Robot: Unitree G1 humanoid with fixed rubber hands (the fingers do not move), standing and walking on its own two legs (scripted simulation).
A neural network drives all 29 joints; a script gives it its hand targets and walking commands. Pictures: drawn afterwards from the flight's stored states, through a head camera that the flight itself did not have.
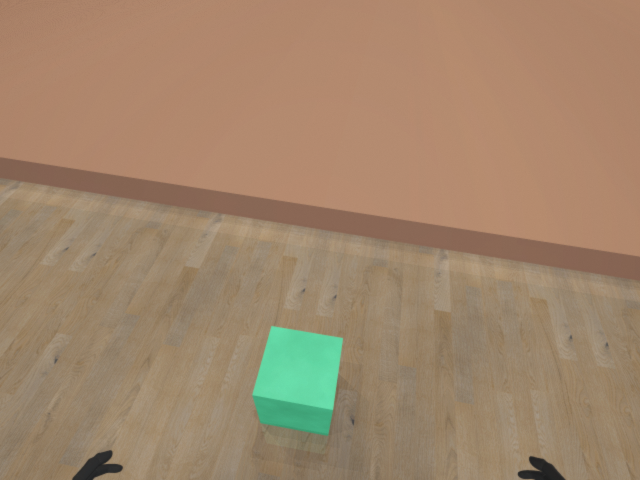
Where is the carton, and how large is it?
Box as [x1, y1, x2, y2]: [252, 326, 342, 435]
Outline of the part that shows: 271,326 252,394 260,422 327,435 333,406 342,338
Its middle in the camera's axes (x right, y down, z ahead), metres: -0.06 +0.41 +1.13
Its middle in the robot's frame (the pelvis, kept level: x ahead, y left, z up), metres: +0.47 +0.04 -0.66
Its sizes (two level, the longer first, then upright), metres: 0.210 0.200 0.250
